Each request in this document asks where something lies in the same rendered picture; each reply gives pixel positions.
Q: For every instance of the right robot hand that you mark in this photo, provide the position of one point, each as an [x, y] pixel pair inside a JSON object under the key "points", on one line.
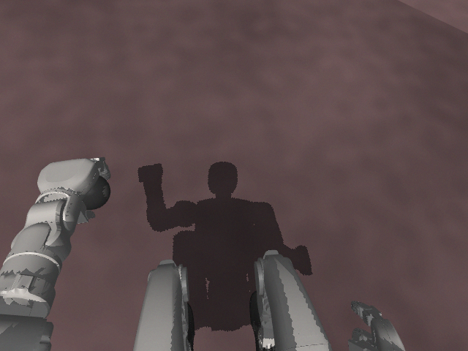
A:
{"points": [[383, 336]]}

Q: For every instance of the ball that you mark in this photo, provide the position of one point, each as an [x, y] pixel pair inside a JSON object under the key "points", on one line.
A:
{"points": [[98, 195]]}

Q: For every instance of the right robot foot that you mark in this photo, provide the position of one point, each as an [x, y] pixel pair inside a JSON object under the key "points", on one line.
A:
{"points": [[255, 322]]}

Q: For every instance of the left robot hand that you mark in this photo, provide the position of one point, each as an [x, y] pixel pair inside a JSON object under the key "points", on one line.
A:
{"points": [[75, 175]]}

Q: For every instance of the left robot arm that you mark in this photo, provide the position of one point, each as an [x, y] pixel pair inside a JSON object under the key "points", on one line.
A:
{"points": [[29, 272]]}

